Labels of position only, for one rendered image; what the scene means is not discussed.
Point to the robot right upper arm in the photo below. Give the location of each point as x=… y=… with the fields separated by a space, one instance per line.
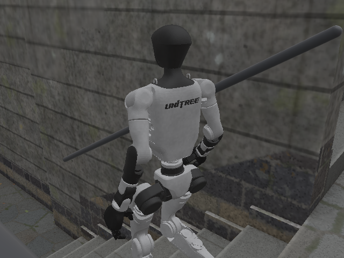
x=210 y=110

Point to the left robot shin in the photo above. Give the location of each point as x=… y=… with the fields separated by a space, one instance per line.
x=137 y=251

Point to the robot right forearm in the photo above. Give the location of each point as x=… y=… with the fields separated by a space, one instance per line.
x=207 y=145

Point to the left robot hand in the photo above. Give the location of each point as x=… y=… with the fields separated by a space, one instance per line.
x=114 y=220

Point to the robot left forearm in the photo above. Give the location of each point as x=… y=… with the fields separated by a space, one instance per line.
x=129 y=181

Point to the robot shin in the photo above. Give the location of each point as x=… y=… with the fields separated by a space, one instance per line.
x=189 y=244
x=137 y=251

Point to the right robot hand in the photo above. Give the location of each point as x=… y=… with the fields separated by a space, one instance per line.
x=193 y=156

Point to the robot left upper arm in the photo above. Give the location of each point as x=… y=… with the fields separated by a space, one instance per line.
x=137 y=103

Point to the right robot shin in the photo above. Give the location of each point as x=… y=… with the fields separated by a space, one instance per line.
x=189 y=244

